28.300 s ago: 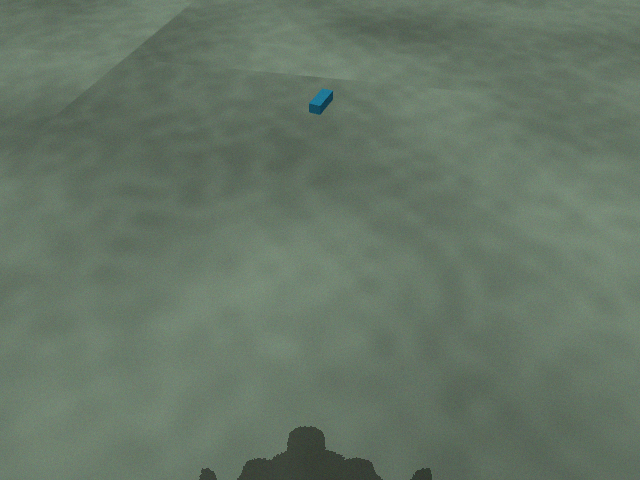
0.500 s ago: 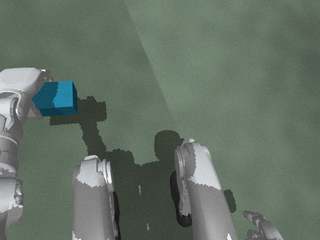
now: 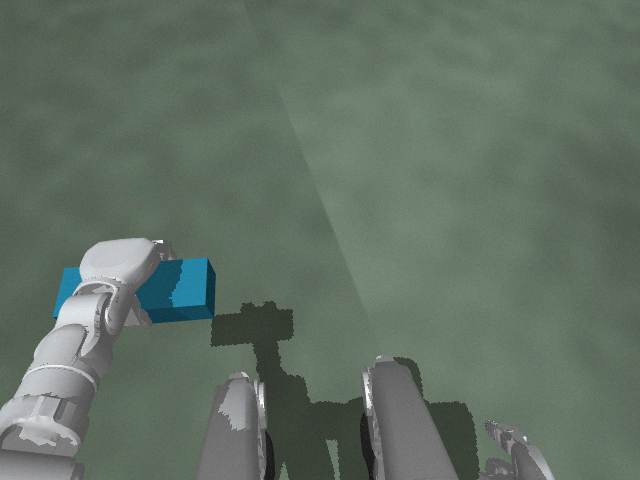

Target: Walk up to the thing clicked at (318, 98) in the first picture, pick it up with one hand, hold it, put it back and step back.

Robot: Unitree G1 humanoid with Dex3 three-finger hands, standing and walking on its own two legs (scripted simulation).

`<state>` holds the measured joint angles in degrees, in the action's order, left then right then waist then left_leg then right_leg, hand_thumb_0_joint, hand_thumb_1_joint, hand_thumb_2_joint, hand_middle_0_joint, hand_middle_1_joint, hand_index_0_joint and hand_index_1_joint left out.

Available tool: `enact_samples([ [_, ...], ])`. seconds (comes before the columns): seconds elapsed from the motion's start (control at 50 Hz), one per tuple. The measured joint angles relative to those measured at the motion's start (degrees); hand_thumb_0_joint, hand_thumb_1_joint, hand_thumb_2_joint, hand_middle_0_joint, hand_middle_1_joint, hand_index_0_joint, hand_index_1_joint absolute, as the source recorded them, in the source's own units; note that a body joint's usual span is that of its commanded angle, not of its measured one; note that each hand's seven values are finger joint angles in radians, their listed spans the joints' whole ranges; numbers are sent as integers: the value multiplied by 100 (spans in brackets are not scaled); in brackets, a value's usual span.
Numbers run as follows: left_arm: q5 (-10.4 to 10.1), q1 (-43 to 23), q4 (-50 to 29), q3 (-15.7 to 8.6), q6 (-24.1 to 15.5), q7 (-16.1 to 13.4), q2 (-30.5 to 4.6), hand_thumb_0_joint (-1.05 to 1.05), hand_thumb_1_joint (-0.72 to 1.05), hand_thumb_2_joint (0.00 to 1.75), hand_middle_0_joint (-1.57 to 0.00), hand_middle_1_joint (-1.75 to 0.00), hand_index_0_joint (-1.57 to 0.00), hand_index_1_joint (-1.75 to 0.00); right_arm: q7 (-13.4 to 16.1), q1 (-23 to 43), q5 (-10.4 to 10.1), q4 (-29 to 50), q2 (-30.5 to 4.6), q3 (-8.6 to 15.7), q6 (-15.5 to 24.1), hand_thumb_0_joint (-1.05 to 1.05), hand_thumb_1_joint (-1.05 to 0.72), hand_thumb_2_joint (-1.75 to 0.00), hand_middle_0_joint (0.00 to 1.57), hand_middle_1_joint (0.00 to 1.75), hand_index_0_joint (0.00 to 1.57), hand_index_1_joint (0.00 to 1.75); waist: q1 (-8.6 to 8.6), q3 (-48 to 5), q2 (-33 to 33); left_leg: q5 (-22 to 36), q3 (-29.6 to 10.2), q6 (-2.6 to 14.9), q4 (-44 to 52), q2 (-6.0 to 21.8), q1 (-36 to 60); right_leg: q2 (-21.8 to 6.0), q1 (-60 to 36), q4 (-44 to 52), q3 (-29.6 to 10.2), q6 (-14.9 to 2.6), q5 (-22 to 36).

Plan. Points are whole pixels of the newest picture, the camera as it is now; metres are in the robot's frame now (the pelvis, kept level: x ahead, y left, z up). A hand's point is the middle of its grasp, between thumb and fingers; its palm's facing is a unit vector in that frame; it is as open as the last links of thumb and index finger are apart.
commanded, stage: lift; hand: left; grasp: from above
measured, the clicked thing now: (141, 293) +0.39 +0.24 -0.11
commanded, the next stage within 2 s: hold in 0.62 s
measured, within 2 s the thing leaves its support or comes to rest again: neither
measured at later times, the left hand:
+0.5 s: hand (120, 263) +0.37 +0.20 +0.05, palm faces -0.45 -0.06 -0.89, open 9.9 cm
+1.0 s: hand (87, 232) +0.38 +0.21 +0.10, palm faces -0.48 -0.04 -0.88, open 10.0 cm
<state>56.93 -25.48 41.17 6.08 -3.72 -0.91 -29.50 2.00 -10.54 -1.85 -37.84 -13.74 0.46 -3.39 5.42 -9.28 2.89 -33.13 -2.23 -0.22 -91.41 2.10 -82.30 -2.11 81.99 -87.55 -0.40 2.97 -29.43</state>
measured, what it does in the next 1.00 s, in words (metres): rises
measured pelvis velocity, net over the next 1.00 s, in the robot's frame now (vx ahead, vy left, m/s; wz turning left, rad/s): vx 0.07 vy -0.01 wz -0.01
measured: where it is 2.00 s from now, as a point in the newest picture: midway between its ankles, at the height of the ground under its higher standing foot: outside the picture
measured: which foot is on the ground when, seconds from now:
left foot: down 0.00-1.00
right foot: down 0.00-1.00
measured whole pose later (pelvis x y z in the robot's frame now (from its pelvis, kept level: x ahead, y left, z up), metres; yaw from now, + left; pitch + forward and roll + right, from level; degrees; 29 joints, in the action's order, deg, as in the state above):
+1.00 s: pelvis +0.07 -0.01 +0.17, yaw -1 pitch +7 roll +0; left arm 58.4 -17.9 45.5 10.9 -3.0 -2.8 -23.1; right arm 3.1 -13.5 -2.5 -42.1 -13.9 2.9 -1.1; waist 2.1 -3.9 1.8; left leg -20.8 1.6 -0.8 -43.5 2.5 -29.8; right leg -1.9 31.2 -41.9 -1.3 2.3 -17.8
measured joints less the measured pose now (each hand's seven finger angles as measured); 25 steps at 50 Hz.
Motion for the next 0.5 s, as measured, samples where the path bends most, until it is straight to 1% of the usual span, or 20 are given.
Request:
enact_samples([
  [0.14, 3, 263, 225, 120, 15, -173, 198, -1, 7, 40, -70, -49, -73, -44, 146, -192, -56, -198, -26, 41, 218, 1, -90, -89, 20, 30, 21, 30, -39, 87, -30, 254, 62, -58, 1073, 49, 1257, 29, -1198, 995, 13, -60, 229],
  [0.26, 45, 389, 465, 210, 55, -383, 399, -1, 7, 40, -70, -49, -73, -44, 190, -309, -70, -352, -80, 119, 361, 1, -90, -90, 20, 30, 21, 30, -70, 164, -43, 450, 96, -94, 1864, 77, 2142, 49, -2058, 1743, 31, -102, 404],
  [0.32, 104, 416, 575, 281, 101, -474, 500, -1, 7, 40, -70, -49, -72, -44, 201, -347, -73, -411, -96, 147, 397, 1, -90, -90, 20, 30, 21, 30, -92, 201, -57, 540, 116, -106, 2218, 82, 2523, 52, -2427, 2076, 32, -113, 482],
  [0.42, 130, 448, 705, 360, 203, -583, 645, -1, 6, 40, -69, -50, -72, -45, 207, -361, -59, -507, -88, 190, 416, 1, -90, -89, 20, 30, 21, 30, -127, 279, -82, 684, 163, -119, 2779, 93, 3135, 61, -3017, 2609, 20, -124, 617],
  [0.5, 127, 432, 792, 404, 274, -602, 713, -1, 5, 41, -69, -51, -72, -47, 188, -364, -47, -538, -68, 197, 393, 1, -90, -89, 20, 30, 21, 30, -146, 341, -104, 805, 193, -116, 3198, 92, 3583, 59, -3456, 3013, 14, -124, 731],
])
